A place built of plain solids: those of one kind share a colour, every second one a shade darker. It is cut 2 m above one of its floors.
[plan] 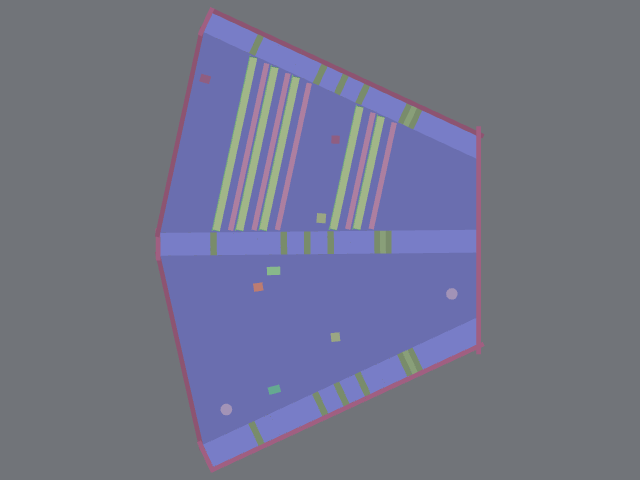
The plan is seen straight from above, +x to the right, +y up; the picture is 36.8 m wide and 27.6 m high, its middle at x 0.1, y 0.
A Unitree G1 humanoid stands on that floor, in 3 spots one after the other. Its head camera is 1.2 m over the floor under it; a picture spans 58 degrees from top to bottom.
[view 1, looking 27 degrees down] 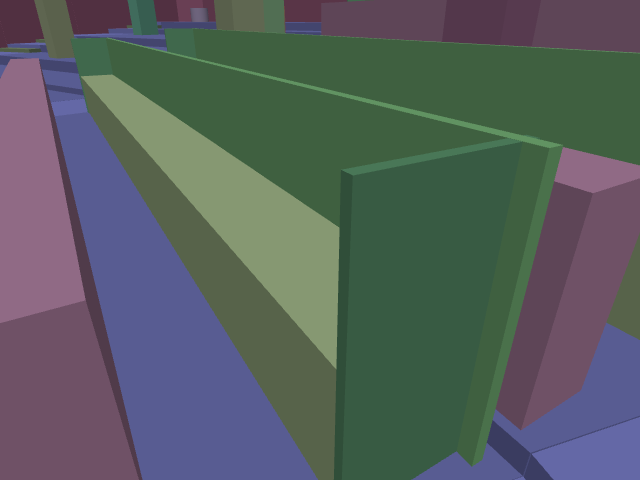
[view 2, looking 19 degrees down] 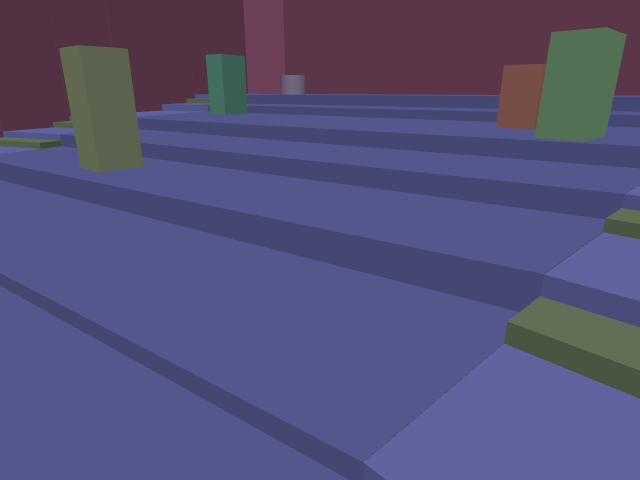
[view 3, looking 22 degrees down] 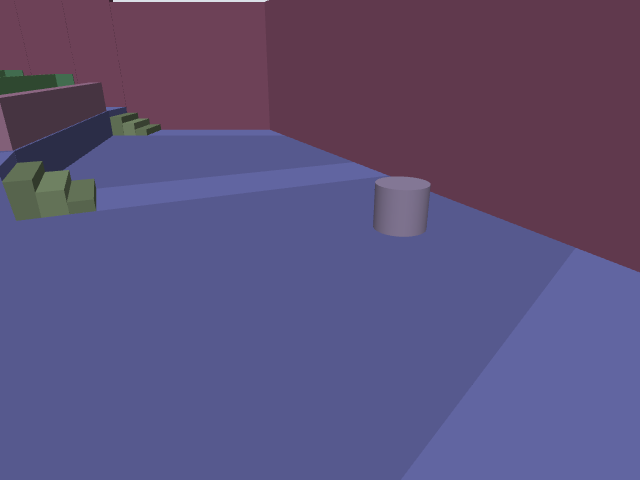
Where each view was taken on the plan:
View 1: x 4.35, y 7.53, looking -133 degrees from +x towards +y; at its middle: seat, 1.55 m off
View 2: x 2.70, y -0.12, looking -133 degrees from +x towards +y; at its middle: floor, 2.90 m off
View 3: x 4.62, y -7.31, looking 65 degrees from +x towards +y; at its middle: floor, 5.04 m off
